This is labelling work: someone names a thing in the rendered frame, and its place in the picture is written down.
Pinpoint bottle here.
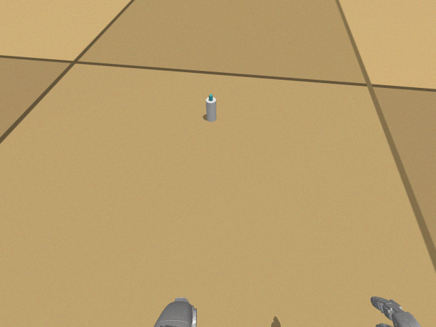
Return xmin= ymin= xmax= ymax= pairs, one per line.
xmin=206 ymin=94 xmax=216 ymax=122

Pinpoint right robot hand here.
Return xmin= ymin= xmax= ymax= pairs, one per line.
xmin=371 ymin=296 xmax=421 ymax=327

